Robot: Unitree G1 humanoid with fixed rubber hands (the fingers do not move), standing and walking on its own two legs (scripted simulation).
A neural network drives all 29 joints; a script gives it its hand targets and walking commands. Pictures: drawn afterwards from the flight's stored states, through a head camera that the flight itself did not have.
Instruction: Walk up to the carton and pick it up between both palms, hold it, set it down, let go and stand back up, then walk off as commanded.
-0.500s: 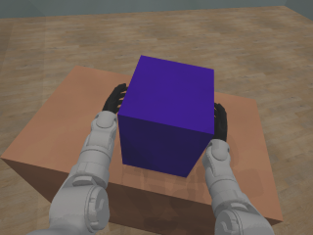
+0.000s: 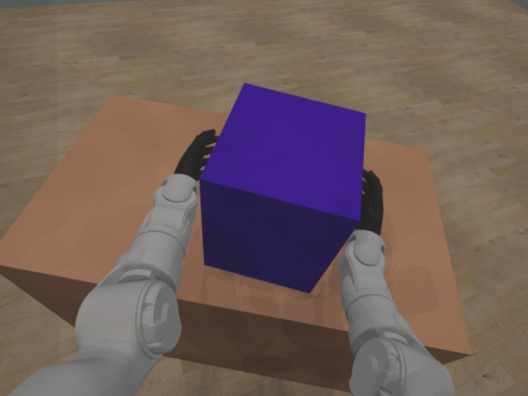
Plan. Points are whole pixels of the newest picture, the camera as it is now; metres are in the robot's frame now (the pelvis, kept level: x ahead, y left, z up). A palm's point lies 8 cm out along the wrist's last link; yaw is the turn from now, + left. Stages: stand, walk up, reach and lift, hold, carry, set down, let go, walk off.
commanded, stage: set down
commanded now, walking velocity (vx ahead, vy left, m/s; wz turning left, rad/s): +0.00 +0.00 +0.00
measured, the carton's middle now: (279, 194) +0.43 -0.09 +0.04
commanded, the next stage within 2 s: none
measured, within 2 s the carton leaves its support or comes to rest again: neither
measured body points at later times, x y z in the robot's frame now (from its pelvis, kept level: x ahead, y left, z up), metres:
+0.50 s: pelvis +0.02 +0.00 +0.00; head +0.10 +0.02 +0.44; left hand +0.49 +0.04 +0.04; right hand +0.37 -0.23 +0.02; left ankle -0.03 +0.12 -0.75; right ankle +0.00 -0.14 -0.75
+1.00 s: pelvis -0.01 +0.00 -0.01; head +0.10 +0.02 +0.43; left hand +0.48 +0.03 +0.03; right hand +0.36 -0.23 +0.02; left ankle -0.03 +0.12 -0.75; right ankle +0.00 -0.14 -0.75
